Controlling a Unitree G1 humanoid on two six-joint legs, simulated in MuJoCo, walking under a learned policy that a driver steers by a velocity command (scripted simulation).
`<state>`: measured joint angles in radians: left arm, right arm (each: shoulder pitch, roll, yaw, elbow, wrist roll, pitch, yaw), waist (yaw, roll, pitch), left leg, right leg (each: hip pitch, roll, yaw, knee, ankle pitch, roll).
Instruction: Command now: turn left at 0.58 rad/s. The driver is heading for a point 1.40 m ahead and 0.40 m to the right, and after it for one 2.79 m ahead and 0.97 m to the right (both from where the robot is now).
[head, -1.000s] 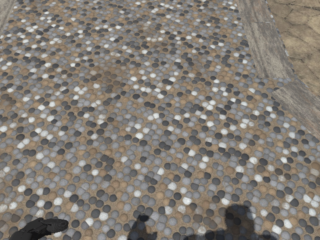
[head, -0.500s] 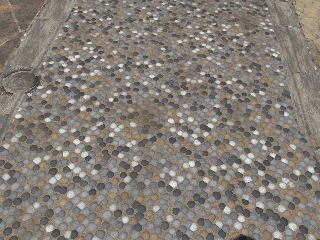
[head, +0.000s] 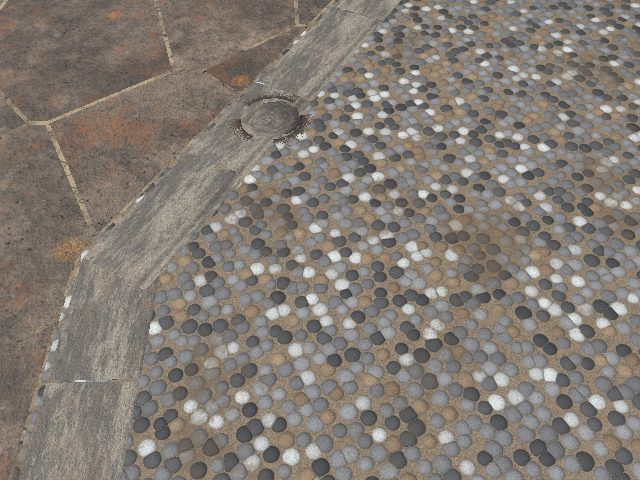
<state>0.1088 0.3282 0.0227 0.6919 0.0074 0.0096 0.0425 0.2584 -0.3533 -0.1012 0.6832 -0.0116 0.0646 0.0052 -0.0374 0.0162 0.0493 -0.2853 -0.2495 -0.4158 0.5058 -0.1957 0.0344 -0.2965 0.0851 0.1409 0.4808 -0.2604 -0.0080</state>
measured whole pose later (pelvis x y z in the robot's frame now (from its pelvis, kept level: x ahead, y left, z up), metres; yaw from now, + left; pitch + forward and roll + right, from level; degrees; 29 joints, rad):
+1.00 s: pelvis +0.36 -0.21 -0.01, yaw -33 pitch +1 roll -1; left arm 0.35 0.32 0.06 0.80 0.02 -0.02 -0.01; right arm 0.21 -0.25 0.01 0.71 -0.06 -0.08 0.02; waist -0.02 0.01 0.04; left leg -0.59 0.15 -0.07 1.27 -0.30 -0.01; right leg -0.22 0.21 -0.01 0.51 -0.30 -0.17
